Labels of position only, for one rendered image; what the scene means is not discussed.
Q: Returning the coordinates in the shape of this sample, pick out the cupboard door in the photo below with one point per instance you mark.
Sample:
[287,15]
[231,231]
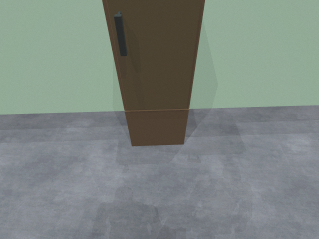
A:
[160,39]

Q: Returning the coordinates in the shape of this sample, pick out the handle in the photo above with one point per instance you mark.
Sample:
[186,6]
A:
[120,33]

